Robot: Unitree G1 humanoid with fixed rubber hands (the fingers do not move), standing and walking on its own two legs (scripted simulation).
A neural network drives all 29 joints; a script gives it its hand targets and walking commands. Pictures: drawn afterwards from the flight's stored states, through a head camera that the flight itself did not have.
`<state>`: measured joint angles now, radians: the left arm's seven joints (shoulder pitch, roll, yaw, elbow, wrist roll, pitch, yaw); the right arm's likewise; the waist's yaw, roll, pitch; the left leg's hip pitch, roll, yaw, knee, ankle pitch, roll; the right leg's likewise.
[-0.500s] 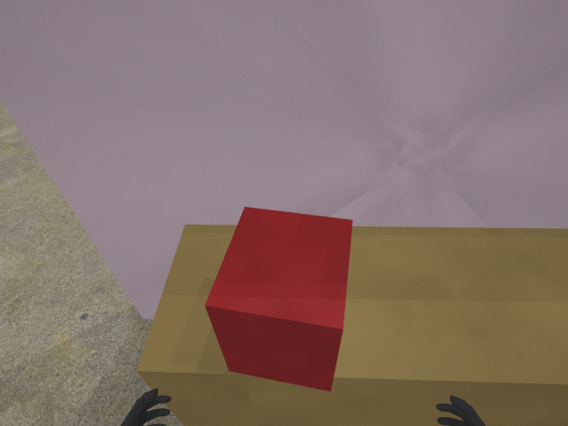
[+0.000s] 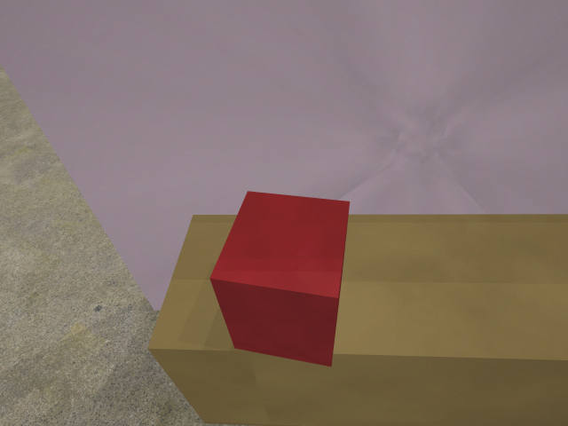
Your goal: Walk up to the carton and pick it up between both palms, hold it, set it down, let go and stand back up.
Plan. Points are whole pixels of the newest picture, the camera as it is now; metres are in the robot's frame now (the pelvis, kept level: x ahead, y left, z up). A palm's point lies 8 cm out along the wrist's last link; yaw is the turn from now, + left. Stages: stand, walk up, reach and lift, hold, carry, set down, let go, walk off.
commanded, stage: stand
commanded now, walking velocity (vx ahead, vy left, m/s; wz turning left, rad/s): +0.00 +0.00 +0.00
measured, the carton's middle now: (289, 278) +0.42 +0.02 -0.09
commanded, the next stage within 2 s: none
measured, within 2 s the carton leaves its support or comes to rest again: neither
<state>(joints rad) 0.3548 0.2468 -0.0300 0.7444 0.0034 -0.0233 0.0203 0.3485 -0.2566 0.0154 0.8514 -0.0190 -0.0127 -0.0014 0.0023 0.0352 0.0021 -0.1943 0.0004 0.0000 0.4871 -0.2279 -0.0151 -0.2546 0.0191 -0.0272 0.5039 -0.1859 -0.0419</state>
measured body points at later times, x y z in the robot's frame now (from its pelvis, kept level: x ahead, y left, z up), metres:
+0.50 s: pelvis -0.02 +0.00 +0.00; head -0.04 -0.01 +0.44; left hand +0.02 +0.26 -0.12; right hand +0.01 -0.26 -0.15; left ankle +0.03 +0.13 -0.74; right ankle +0.06 -0.09 -0.74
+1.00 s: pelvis +0.00 +0.00 +0.00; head -0.02 -0.02 +0.45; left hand +0.04 +0.26 -0.13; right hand +0.03 -0.25 -0.15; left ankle +0.03 +0.13 -0.74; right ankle +0.06 -0.09 -0.74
